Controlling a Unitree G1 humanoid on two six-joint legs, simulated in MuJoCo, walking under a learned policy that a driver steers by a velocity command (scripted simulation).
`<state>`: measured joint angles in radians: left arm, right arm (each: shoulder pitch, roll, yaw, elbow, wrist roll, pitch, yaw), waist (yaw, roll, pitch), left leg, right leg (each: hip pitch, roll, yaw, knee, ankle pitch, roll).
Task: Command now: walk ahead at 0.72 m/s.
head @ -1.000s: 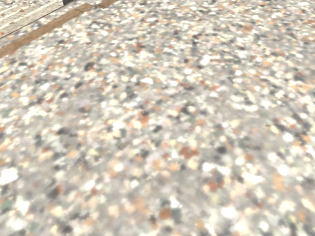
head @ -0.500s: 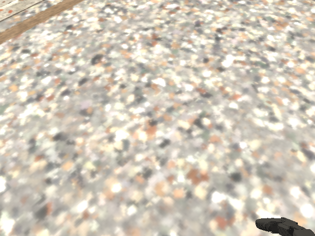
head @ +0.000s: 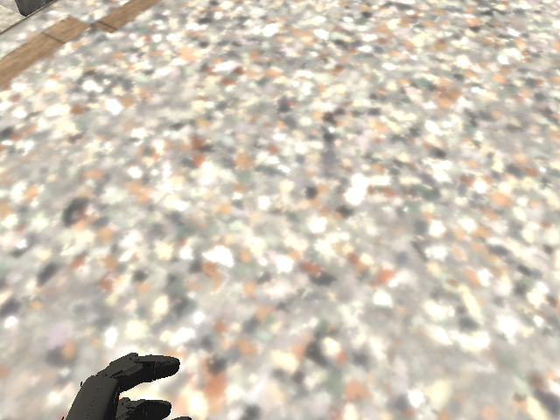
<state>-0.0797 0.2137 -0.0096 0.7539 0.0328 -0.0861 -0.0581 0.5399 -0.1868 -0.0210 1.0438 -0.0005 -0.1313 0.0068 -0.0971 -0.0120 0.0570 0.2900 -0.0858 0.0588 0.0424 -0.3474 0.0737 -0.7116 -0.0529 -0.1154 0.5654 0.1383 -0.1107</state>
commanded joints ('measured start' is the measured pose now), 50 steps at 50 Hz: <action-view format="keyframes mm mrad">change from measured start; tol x32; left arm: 1 245 128 36 33 12 -23 28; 50 435 283 134 -1 -2 53 48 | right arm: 1 -11 -224 -38 -35 -20 11 -32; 50 -632 -219 -58 -404 -79 69 31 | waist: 1 187 127 -92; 5 246 -119 -692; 12 24 -50 -53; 28 13 173 -438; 50 146 -31 27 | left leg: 1 -169 232 -24 405 1379 6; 3 -360 155 6 937 942 -3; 4 -812 -16 -158 1421 -266 -58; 5 -846 -27 -361 1554 -316 -37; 24 -669 89 -35 409 353 -31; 27 -26 553 -424 492 1354 291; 38 -595 421 -38 92 -194 76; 43 -625 390 75 231 -323 -5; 46 -1283 124 78 1248 -325 -78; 50 -1224 190 -86 1109 120 -133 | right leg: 1 471 152 -28 -48 -34 -34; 5 1372 -420 685 45 790 -319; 12 371 -192 45 -336 376 -107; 23 665 -182 72 -163 350 -96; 25 606 -97 86 0 197 -11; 27 127 104 48 500 -808 118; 29 46 24 162 717 -828 137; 44 628 44 -86 -46 -573 -8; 47 593 -268 912 -478 -983 -189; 50 607 -204 692 -451 -822 -169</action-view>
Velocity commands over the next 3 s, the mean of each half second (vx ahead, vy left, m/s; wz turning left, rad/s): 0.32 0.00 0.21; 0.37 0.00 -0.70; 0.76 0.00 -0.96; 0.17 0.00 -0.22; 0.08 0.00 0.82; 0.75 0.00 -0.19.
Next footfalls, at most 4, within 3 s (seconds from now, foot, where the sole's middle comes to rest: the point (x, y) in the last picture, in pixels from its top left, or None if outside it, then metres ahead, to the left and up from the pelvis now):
0.06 right None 0.29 -0.08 -0.76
0.50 left None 0.44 0.14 -0.76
0.90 right None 0.36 -0.12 -0.76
1.30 left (300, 272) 0.81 -0.11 -0.76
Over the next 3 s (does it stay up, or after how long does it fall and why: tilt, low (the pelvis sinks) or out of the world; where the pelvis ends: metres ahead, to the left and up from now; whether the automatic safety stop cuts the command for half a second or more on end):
stays up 1.16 -0.51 0.02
